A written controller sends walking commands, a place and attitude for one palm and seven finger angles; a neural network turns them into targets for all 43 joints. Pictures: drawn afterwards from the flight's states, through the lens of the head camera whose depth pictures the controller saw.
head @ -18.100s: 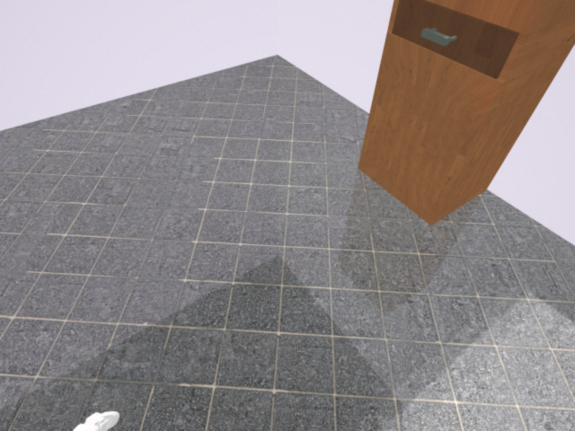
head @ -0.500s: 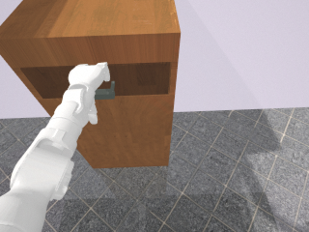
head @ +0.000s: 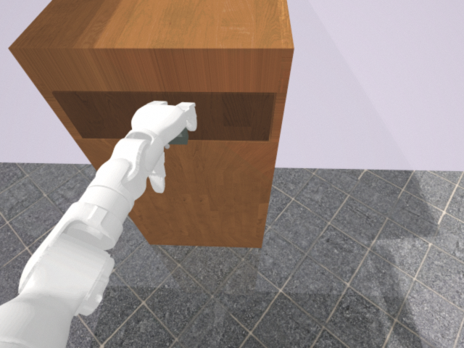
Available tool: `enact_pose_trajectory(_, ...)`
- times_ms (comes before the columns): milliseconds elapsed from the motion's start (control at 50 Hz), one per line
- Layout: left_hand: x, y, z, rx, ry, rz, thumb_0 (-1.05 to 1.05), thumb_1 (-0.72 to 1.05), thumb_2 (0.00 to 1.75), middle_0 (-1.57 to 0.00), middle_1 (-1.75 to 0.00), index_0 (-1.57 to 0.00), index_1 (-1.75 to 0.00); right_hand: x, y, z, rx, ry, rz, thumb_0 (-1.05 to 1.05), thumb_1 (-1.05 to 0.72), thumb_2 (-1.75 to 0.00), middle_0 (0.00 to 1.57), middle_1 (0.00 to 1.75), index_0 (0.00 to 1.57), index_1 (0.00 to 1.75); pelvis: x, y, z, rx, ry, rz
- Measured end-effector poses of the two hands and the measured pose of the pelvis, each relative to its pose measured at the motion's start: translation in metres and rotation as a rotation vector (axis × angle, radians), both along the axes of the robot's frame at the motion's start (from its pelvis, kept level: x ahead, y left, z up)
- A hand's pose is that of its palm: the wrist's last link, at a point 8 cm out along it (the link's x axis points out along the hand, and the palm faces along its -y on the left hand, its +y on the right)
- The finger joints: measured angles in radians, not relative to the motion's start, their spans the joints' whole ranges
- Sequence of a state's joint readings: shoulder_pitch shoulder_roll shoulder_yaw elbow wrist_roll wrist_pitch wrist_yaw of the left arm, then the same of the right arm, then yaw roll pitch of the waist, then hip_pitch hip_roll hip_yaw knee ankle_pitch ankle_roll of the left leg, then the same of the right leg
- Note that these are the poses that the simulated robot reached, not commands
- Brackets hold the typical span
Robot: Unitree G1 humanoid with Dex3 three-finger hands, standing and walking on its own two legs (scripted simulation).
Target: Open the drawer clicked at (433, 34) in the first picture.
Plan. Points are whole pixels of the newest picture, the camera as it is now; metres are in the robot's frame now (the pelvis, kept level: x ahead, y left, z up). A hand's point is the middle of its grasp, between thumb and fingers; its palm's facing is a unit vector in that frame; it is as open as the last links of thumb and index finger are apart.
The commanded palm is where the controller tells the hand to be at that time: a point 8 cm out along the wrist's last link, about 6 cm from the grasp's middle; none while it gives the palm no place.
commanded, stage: move the hooked fingers above the handle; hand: left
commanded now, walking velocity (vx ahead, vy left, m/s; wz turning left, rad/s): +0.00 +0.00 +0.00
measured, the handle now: (165, 128) +0.55 +0.15 +0.03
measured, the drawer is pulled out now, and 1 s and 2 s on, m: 0.00 0.00 0.00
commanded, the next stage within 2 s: lower the fingers behind the handle in 0.26 s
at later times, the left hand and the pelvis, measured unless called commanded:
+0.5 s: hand (129, 135) +0.48 +0.20 +0.08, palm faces -0.18 +0.03 -0.98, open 13.7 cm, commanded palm +0.47 +0.19 +0.13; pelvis -0.01 -0.01 +0.00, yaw -5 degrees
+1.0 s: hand (151, 137) +0.51 +0.17 +0.04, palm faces +0.02 +0.01 -1.00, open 13.5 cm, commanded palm +0.49 +0.18 +0.09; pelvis -0.01 +0.01 -0.02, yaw -4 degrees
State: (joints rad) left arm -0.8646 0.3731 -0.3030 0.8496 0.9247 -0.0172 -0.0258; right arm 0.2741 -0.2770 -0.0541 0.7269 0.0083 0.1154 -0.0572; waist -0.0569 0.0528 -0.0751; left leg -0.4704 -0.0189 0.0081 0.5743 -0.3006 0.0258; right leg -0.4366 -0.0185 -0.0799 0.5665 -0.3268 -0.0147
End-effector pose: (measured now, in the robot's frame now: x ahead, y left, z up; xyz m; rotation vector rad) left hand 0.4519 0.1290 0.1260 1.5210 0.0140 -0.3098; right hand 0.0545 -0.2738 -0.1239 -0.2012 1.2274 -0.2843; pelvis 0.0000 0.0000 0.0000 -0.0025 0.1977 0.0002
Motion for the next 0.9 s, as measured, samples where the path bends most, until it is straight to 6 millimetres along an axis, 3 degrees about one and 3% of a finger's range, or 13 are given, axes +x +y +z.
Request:
enact_pose_trajectory(60,0.000,-0.039,0.008,-0.092,-0.111,-0.176,0.00,-0.48,0.30,-0.32,-1.20,-0.32,-1.20,0.005,-0.006,0.004,-0.031,-0.043,-0.013,0.01,-0.91,-0.89,0.21,0.30,0.21,0.30,-0.002,0.002,-0.003,0.002,0.012,-0.022)
enact_pose_trajectory(100,0.006,-0.049,0.017,-0.135,-0.216,-0.184,0.00,-0.48,0.30,-0.32,-1.20,-0.32,-1.20,0.004,-0.006,0.004,-0.034,-0.063,-0.033,0.01,-0.91,-0.89,0.21,0.30,0.21,0.30,-0.003,0.002,-0.005,0.005,0.026,-0.041)
enact_pose_trajectory(200,0.023,-0.043,0.029,-0.063,-0.367,-0.084,0.01,-0.48,0.30,-0.39,-1.26,-0.32,-1.20,-0.007,0.004,-0.007,0.008,-0.038,-0.062,0.00,-0.91,-0.90,0.20,0.30,0.20,0.30,-0.007,0.002,-0.006,0.012,0.049,-0.082)
enact_pose_trajectory(300,0.026,-0.038,0.027,0.035,-0.344,0.059,0.00,-0.48,0.30,-0.41,-1.29,-0.33,-1.23,-0.018,0.020,-0.017,0.079,0.012,-0.098,0.01,-0.91,-0.90,0.20,0.30,0.20,0.30,-0.008,0.000,-0.002,0.019,0.042,-0.108)
enact_pose_trajectory(360,0.027,-0.020,0.027,0.057,-0.258,0.188,0.01,-0.48,0.30,-0.39,-1.26,-0.34,-1.24,-0.020,0.025,-0.016,0.096,0.011,-0.125,0.01,-0.91,-0.89,0.21,0.30,0.21,0.30,-0.008,-0.002,0.001,0.021,0.023,-0.112)
enact_pose_trajectory(460,0.025,0.039,0.018,0.102,-0.091,0.343,0.01,-0.49,0.30,-0.35,-1.23,-0.33,-1.23,-0.022,0.016,-0.007,0.061,-0.015,-0.133,0.01,-0.91,-0.89,0.21,0.30,0.21,0.30,-0.008,-0.008,0.003,0.018,0.008,-0.097)
enact_pose_trajectory(520,0.016,0.071,0.006,0.126,-0.004,0.329,0.01,-0.49,0.30,-0.33,-1.22,-0.32,-1.22,-0.027,0.003,-0.001,0.012,-0.005,-0.107,0.01,-0.91,-0.89,0.21,0.30,0.21,0.30,-0.008,-0.010,0.003,0.013,0.014,-0.074)
enact_pose_trajectory(600,-0.001,0.085,-0.011,0.106,0.019,0.204,0.00,-0.48,0.30,-0.33,-1.21,-0.30,-1.21,-0.037,-0.016,0.004,-0.052,0.059,-0.053,0.01,-0.91,-0.89,0.21,0.30,0.21,0.30,-0.007,-0.008,0.000,0.003,0.025,-0.037)
enact_pose_trajectory(660,-0.006,0.079,-0.010,0.050,-0.035,0.093,0.00,-0.48,0.30,-0.33,-1.21,-0.27,-1.20,-0.041,-0.026,0.006,-0.088,0.109,-0.019,0.01,-0.91,-0.89,0.21,0.30,0.21,0.30,-0.007,-0.005,-0.004,-0.004,0.036,-0.012)
enact_pose_trajectory(740,0.002,0.059,-0.014,-0.021,-0.124,0.006,0.00,-0.49,0.30,-0.32,-1.20,-0.28,-1.20,-0.042,-0.029,0.006,-0.104,0.124,-0.017,0.01,-0.91,-0.89,0.21,0.30,0.21,0.30,-0.007,0.000,-0.010,-0.010,0.066,-0.004)
enact_pose_trajectory(820,0.019,0.042,-0.023,-0.068,-0.210,0.028,0.00,-0.49,0.30,-0.32,-1.20,-0.30,-1.20,-0.044,-0.019,0.004,-0.084,0.099,-0.039,0.01,-0.91,-0.89,0.20,0.30,0.20,0.30,-0.008,0.006,-0.015,-0.013,0.105,-0.022)
enact_pose_trajectory(900,0.033,0.038,-0.029,-0.042,-0.265,0.108,0.00,-0.49,0.30,-0.35,-1.23,-0.32,-1.21,-0.053,0.000,-0.006,-0.028,0.092,-0.069,0.00,-0.91,-0.90,0.20,0.30,0.20,0.30,-0.008,0.011,-0.018,-0.014,0.133,-0.046)
